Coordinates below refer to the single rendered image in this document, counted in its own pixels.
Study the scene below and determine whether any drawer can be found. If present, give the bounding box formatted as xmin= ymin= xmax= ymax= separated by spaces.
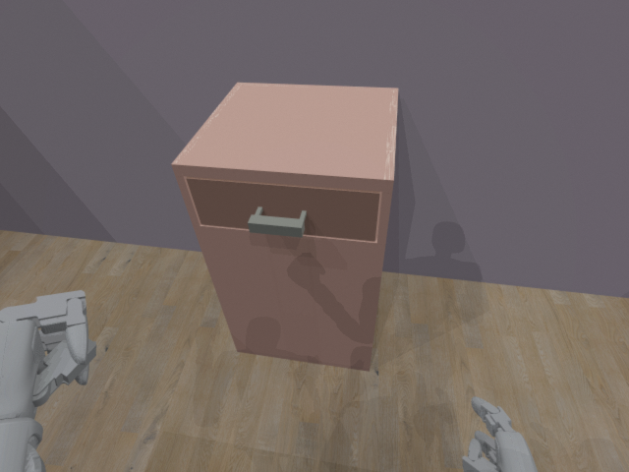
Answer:
xmin=186 ymin=177 xmax=380 ymax=241

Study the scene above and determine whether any robot right hand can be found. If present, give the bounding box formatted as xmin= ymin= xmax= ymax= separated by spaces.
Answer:
xmin=462 ymin=396 xmax=538 ymax=472

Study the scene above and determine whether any robot left hand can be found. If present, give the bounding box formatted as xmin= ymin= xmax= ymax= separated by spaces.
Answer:
xmin=0 ymin=290 xmax=96 ymax=420

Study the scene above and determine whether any handle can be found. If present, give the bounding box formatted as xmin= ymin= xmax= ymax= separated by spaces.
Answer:
xmin=248 ymin=206 xmax=307 ymax=238

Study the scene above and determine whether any robot left forearm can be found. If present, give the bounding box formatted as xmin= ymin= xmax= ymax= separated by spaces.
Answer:
xmin=0 ymin=418 xmax=46 ymax=472

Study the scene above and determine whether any cabinet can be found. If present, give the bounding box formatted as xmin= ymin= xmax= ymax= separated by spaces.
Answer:
xmin=171 ymin=83 xmax=398 ymax=372

